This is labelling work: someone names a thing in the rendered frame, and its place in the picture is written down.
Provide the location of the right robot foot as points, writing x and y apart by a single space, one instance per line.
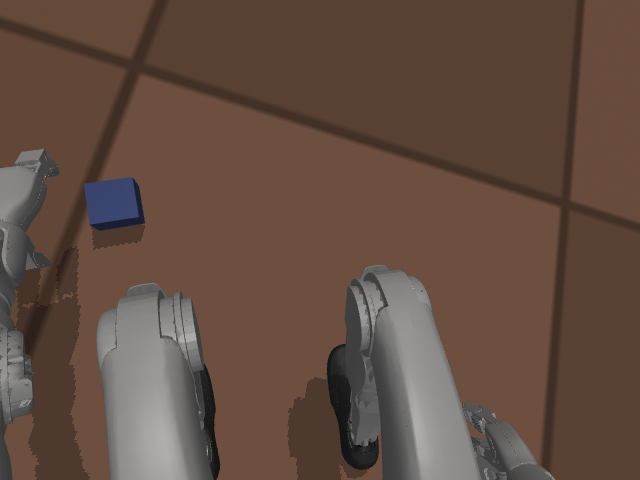
357 456

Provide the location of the right robot arm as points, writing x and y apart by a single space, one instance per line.
529 472

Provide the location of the right robot hand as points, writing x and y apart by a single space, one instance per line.
504 449

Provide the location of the small box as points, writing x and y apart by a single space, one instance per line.
114 203

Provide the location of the left robot arm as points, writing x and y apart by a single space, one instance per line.
16 377

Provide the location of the left robot foot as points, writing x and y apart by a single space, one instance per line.
210 409

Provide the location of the left robot hand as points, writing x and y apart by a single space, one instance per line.
22 194

